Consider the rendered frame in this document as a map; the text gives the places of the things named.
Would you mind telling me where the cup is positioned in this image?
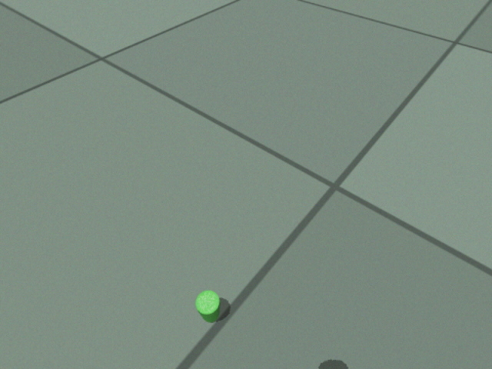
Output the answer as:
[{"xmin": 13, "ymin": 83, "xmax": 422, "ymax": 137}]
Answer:
[{"xmin": 196, "ymin": 291, "xmax": 220, "ymax": 323}]

